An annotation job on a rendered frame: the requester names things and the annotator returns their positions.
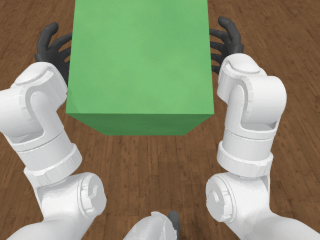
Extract right robot forearm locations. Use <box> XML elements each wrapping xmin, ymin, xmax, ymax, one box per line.
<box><xmin>216</xmin><ymin>53</ymin><xmax>287</xmax><ymax>201</ymax></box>

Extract robot left hand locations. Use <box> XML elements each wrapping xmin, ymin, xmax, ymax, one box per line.
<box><xmin>34</xmin><ymin>22</ymin><xmax>73</xmax><ymax>87</ymax></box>

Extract left robot thigh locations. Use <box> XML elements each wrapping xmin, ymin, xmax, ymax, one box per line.
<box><xmin>123</xmin><ymin>215</ymin><xmax>170</xmax><ymax>240</ymax></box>

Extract carton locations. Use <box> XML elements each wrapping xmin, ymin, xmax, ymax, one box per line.
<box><xmin>65</xmin><ymin>0</ymin><xmax>214</xmax><ymax>136</ymax></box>

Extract left robot upper arm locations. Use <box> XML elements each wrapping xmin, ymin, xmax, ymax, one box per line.
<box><xmin>6</xmin><ymin>172</ymin><xmax>107</xmax><ymax>240</ymax></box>

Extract right robot upper arm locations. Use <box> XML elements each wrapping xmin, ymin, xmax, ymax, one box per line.
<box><xmin>205</xmin><ymin>172</ymin><xmax>320</xmax><ymax>240</ymax></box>

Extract robot right hand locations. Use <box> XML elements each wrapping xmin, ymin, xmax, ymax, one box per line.
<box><xmin>209</xmin><ymin>16</ymin><xmax>244</xmax><ymax>75</ymax></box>

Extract left robot forearm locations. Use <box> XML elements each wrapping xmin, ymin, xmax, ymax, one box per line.
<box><xmin>0</xmin><ymin>62</ymin><xmax>82</xmax><ymax>215</ymax></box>

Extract robot left foot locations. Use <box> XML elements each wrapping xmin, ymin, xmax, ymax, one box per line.
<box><xmin>167</xmin><ymin>210</ymin><xmax>181</xmax><ymax>240</ymax></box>

